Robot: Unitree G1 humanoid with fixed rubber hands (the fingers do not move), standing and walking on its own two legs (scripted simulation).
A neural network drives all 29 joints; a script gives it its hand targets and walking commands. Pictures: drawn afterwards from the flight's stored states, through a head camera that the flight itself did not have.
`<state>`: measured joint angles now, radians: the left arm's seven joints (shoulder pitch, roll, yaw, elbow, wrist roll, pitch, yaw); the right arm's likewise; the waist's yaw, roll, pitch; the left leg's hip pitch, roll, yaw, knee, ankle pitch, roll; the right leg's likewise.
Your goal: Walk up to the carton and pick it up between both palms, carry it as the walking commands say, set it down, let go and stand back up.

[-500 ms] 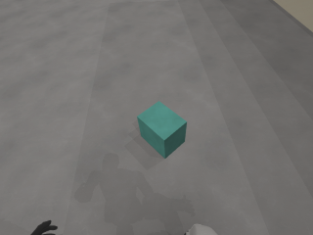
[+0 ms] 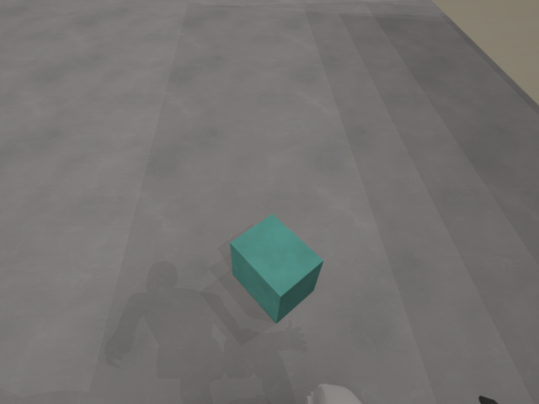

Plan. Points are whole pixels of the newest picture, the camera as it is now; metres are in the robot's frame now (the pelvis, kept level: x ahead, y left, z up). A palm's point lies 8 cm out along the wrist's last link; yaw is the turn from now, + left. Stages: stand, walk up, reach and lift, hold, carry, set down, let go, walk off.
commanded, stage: walk up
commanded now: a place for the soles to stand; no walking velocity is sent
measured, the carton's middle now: (274, 268) +0.66 -0.03 -0.65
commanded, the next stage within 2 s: none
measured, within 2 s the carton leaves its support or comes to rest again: neither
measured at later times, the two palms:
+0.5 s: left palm (73, 354) +0.21 +0.33 -0.10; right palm (464, 325) +0.26 -0.33 -0.10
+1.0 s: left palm (135, 254) +0.40 +0.27 -0.10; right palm (438, 284) +0.35 -0.33 -0.12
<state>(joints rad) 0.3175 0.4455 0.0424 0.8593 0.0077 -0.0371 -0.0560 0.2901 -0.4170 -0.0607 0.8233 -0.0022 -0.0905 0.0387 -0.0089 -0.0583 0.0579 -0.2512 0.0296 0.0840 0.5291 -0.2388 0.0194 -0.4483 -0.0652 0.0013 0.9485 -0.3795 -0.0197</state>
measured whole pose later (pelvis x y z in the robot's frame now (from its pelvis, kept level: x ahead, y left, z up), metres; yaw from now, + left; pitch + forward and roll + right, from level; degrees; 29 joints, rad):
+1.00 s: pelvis +0.27 -0.02 -0.01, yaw +0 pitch -1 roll +1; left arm 0.07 0.37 0.00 0.95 -0.01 -0.02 -0.01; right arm 0.16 -0.38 0.00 0.99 0.01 -0.03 -0.01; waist -0.01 0.01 0.07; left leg -0.24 0.04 0.03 0.61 -0.34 -0.03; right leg -0.34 -0.05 -0.05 0.63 -0.27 0.00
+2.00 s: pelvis +0.26 -0.18 -0.02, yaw +16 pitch +1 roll +1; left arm 0.04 0.39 0.07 0.70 0.08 0.09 -0.11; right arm 0.34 -0.52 -0.10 0.87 -0.02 -0.04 -0.12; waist -0.03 -0.04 0.14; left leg -0.60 0.04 -0.03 1.08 -0.49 0.01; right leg -0.44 -0.08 -0.02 0.78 -0.36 0.01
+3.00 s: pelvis +0.32 -0.39 -0.01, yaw +41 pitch -1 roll +1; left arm 0.43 0.47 0.07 0.80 0.02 -0.06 0.01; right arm 0.15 -0.42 -0.07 0.79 -0.01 0.01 0.07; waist 0.08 0.03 0.09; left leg -0.39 0.01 0.01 0.70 -0.33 0.03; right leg -0.26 -0.16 -0.14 0.69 -0.40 0.04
